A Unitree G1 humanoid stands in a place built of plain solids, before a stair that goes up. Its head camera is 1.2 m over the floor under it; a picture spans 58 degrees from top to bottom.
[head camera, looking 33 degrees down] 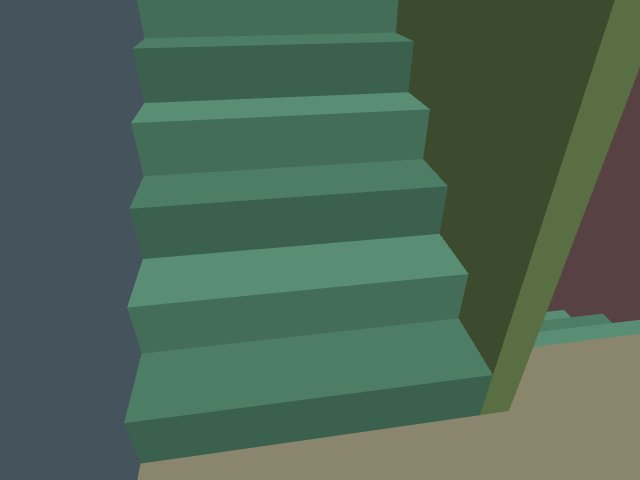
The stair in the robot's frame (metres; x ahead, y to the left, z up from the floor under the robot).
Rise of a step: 0.19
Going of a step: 0.24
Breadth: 1.02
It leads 9 degrees to the left of straight ahead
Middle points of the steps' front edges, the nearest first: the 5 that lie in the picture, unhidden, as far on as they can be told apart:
0.76 0.00 0.19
1.00 0.04 0.38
1.23 0.08 0.56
1.47 0.11 0.75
1.70 0.15 0.94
